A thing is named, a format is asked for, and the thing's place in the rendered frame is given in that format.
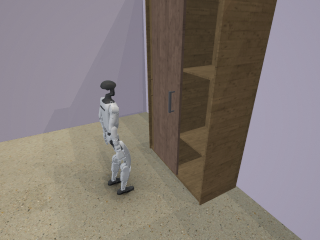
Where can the robot right forearm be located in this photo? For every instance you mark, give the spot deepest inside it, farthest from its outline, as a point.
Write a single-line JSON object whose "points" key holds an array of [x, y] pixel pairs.
{"points": [[114, 137]]}

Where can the left robot foot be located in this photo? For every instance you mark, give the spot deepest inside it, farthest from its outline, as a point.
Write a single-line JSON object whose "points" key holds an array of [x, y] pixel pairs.
{"points": [[117, 180]]}

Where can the robot right shin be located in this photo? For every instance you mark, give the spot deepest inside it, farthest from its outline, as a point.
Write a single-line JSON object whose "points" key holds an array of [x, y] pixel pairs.
{"points": [[124, 176]]}

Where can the left robot hand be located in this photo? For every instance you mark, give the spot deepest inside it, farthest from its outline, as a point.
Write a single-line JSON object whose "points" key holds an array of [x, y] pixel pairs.
{"points": [[105, 139]]}

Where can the left robot upper arm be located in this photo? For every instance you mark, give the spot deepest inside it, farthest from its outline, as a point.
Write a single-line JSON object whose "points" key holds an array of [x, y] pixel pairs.
{"points": [[100, 112]]}

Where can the right robot hand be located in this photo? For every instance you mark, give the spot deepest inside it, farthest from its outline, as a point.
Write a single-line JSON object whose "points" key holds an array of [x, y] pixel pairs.
{"points": [[120, 155]]}

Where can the handle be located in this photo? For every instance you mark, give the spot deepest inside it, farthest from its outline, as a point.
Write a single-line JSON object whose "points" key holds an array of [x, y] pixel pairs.
{"points": [[170, 101], [148, 85]]}

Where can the robot left forearm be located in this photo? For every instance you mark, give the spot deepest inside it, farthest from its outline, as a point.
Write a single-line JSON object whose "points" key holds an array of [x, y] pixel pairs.
{"points": [[102, 124]]}

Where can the right robot upper arm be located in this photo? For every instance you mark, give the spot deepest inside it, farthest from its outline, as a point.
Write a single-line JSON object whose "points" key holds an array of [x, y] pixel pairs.
{"points": [[113, 110]]}

